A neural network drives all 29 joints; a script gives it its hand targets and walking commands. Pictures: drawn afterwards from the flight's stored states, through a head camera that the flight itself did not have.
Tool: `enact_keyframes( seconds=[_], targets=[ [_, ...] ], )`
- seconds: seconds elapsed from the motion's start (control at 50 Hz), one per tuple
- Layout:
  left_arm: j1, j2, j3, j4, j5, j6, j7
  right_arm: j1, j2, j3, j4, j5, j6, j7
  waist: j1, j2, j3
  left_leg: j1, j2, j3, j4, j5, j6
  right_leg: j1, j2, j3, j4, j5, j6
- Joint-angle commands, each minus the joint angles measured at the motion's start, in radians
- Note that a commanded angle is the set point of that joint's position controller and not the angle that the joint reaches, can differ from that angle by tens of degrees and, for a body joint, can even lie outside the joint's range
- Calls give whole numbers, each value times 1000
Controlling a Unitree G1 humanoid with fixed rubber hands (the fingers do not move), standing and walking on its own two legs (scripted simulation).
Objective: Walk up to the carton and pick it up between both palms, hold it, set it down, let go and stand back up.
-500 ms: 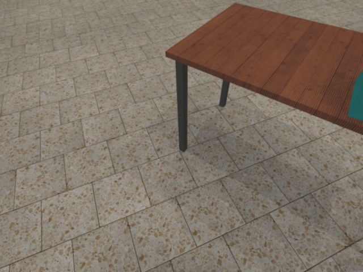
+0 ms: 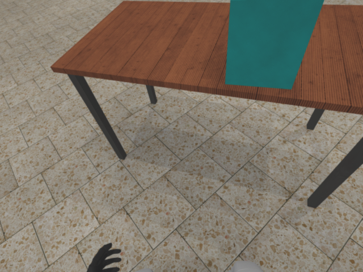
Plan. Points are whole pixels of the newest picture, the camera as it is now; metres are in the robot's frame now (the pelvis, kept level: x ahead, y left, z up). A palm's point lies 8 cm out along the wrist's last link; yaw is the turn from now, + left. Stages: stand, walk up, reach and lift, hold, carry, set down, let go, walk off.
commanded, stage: walk up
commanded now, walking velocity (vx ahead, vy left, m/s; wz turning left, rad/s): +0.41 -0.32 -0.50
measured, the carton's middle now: (265, 31) +0.71 -0.27 +0.13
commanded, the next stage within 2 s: none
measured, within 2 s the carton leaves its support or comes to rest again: neither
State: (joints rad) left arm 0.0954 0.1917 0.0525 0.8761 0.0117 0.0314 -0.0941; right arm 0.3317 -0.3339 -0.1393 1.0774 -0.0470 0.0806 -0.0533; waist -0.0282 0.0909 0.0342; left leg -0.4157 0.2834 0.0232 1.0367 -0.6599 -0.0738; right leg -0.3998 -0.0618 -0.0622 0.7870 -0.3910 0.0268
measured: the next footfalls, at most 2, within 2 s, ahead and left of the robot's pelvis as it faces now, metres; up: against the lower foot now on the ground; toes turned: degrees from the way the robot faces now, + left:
left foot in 0.58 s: +0.35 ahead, -0.08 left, +0.00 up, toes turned -12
right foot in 0.92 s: +0.45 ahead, -0.38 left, +0.00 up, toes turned -11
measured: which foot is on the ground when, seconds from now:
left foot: up 0.00-0.56, down 0.58-1.00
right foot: down 0.00-0.60, up 0.62-0.90, down 0.92-1.00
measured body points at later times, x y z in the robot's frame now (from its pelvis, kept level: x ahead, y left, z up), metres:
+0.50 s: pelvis +0.20 -0.12 +0.03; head +0.22 -0.18 +0.47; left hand +0.09 +0.08 -0.09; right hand +0.32 -0.35 -0.13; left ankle +0.34 -0.03 -0.65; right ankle +0.01 -0.14 -0.70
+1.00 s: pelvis +0.37 -0.23 +0.01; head +0.37 -0.26 +0.46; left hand +0.52 -0.04 -0.11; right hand +0.29 -0.45 -0.16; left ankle +0.37 -0.09 -0.71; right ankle +0.41 -0.37 -0.71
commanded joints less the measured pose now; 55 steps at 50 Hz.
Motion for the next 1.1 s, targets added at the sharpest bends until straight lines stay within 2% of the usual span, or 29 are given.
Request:
enact_keyframes(
  seconds=[0.0, 0.04, 0.06, 0.08, 0.12, 0.18, 0.26, 0.28, 0.36, 0.38, 0.4, 0.42, 0.48, 0.52, 0.54, 0.56, 0.58, 0.6, 0.62, 0.66, 0.7, 0.74, 0.8, 0.88, 0.92, 0.94, 0.96, 0.98, 1.08],
  targets=[
    [195, 246, 38, -11, 18, -13, 55, -205, -43, 15, -212, 5, -74, 36, 114, -444, 30, -479, -88, -11, 310, 170, 71, 249, -169, 448, -555, -185, -158],
    [102, 200, 34, -58, 22, -34, 60, -88, -58, 0, -165, -12, -89, 54, 40, -243, -55, -364, -83, -3, 237, 304, 64, 262, -137, 385, -529, -69, -180],
    [119, 160, 23, -53, 16, -46, 59, -80, -60, -2, -159, -8, -96, 59, 45, -151, -71, -291, -86, 6, 200, 349, 54, 241, -128, 369, -537, 18, -187],
    [235, 131, 21, -9, 13, -74, 70, -126, -17, 17, -177, -14, -109, 83, 78, -80, -94, -352, -98, -22, 215, 402, 52, 310, -217, 503, -577, 11, -191],
    [284, 100, 0, 22, -2, -102, 83, -171, 17, 26, -210, -6, -103, 92, 63, -42, -22, -420, -98, -34, 120, 528, 33, 307, -232, 488, -625, 90, -165],
    [334, 82, -14, 49, -7, -119, 94, -236, 41, 45, -241, 4, -100, 95, 60, -87, 4, -423, -133, -12, 21, 581, 15, 357, -199, 424, -622, 318, -166],
    [499, 53, -28, 125, -11, -122, 111, -306, 69, 71, -245, 15, -100, 91, 105, -176, 24, -446, -201, 45, -39, 594, 6, 465, -132, 323, -530, 855, -68],
    [547, 86, -25, 135, 2, -124, 118, -278, 46, 67, -213, 14, -82, 96, 122, -72, 37, -529, -216, 56, 17, 564, -2, 569, -206, 417, -492, 1046, -34],
    [586, 92, -34, 152, 2, -119, 134, -290, 93, 78, -206, 14, -64, 82, 102, -196, 46, -498, -266, 83, -22, 542, 6, 577, -145, 320, -443, 1213, 42],
    [600, 37, -53, 189, -30, -101, 140, -358, 115, 99, -266, 23, -81, 80, 93, -350, 45, -398, -269, 90, -114, 555, 28, 505, -23, 190, -456, 1168, 57],
    [640, 49, -48, 176, 3, -112, 145, -355, 112, 91, -226, 13, -75, 81, 150, -275, 49, -463, -308, 130, -54, 538, 25, 601, -102, 270, -437, 1346, 67],
    [684, -3, -68, 228, -25, -98, 148, -447, 123, 109, -284, 29, -93, 76, 144, -352, 75, -365, -319, 141, -189, 547, 37, 520, 10, 161, -448, 1259, 85],
    [699, -10, -85, 257, -20, -99, 154, -479, 124, 100, -284, 39, -117, 66, 159, -347, 73, -123, -390, 204, -415, 583, 44, 443, -17, 209, -364, 1499, 41],
    [663, 50, -80, 258, -14, -106, 156, -307, 73, 83, -232, 34, -125, 51, 91, -304, 22, 82, -421, 209, -505, 576, 75, 418, -36, 242, -210, 1633, 24],
    [633, 76, -75, 243, -20, -114, 156, -163, 53, 69, -178, 29, -134, 45, 22, -278, -59, 301, -364, 144, -538, 634, 120, 308, -55, 249, -74, 1557, 41],
    [539, 107, -51, 221, -24, -124, 166, 50, 26, 60, -99, 16, -150, 37, -78, -188, -98, 562, -248, 68, -633, 987, 186, 125, -41, 203, 140, 1374, 131],
    [520, 70, -48, 195, -42, -132, 166, 231, -35, 23, -66, 3, -159, 34, -167, -6, -304, 915, 52, -169, -504, 1781, 382, -163, 88, 136, 591, 362, 166],
    [594, 73, -31, 210, -63, -115, 170, 271, -51, 19, -31, 27, -148, 34, -149, 114, -441, 1091, 287, -403, -356, 2128, 592, -336, 174, 131, 854, -476, 168],
    [561, 130, -22, 215, -51, -106, 169, 179, -15, 34, -67, 40, -138, 23, -117, -7, -475, 914, 311, -499, -440, 1871, 623, -231, 76, 228, 858, -354, 117],
    [187, 135, 0, 116, 6, -118, 139, 102, 82, 74, -44, 51, -132, 6, -138, -114, -153, 439, 112, -371, -610, 1592, 483, -146, 57, 216, 651, -216, 61],
    [255, -69, -32, 125, 22, -78, 125, -13, 96, 92, -30, 35, -143, -10, -4, -163, 99, 87, 80, -182, -701, 1312, 377, -75, 28, 239, 481, -187, 37],
    [439, -152, -32, 185, 20, -40, 128, -194, 113, 103, -67, 24, -154, 6, 115, -74, 89, -67, -13, -26, -707, 1226, 283, 119, 34, 161, 239, -115, 14],
    [388, -84, -4, 152, 3, -36, 123, -167, 75, 94, -71, 18, -161, 25, 103, 77, 39, 17, -98, 13, -694, 1099, 234, 155, 47, 79, -8, 137, -8],
    [431, -5, 0, 198, 13, -22, 119, -148, 53, 90, -53, 48, -128, 46, 127, 52, -39, -105, -170, 55, -609, 550, 184, 387, 83, 25, -159, 413, -8],
    [288, 73, 2, 126, 48, -38, 118, -57, 116, 110, -35, 24, -113, 48, 80, -88, 26, -145, -185, 34, -560, 321, 114, 369, -52, 165, -291, 440, -25],
    [216, 127, 2, 88, 44, -49, 129, 92, 173, 121, -6, 26, -96, 39, 10, -287, 18, -6, -241, 72, -471, 181, 66, 233, -232, 330, -386, 579, -89],
    [174, 122, 0, 90, 15, -40, 134, 146, 199, 124, 27, 39, -65, 22, 14, -370, -5, 126, -247, 60, -437, 159, 60, 106, -235, 376, -461, 321, -163],
    [145, 124, 5, 95, 8, -33, 133, 100, 140, 111, 19, 38, -48, 17, 20, -368, 51, 163, -262, 54, -429, 196, 61, 17, -183, 418, -543, 100, -147],
    [105, 87, 0, 109, -1, -45, 144, 136, 144, 116, 35, 42, -73, 28, -20, -268, -82, 198, -247, 13, -561, 365, 73, 233, -106, 290, -490, 238, -112]
  ],
)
